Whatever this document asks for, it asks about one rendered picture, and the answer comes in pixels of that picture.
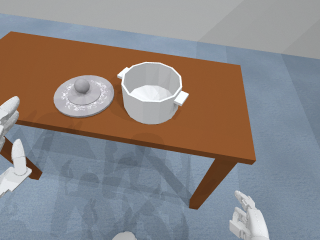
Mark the knob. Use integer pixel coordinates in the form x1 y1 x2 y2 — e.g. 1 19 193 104
74 78 90 93

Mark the robot right hand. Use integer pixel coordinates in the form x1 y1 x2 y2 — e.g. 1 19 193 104
229 190 269 240

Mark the pot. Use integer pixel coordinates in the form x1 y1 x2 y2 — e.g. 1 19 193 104
117 62 189 125

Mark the robot left hand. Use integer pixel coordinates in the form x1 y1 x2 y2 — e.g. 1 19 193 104
0 96 32 198

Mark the table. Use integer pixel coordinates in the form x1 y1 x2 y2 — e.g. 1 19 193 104
0 31 256 210

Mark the lid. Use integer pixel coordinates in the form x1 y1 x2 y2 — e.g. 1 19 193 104
53 75 115 118

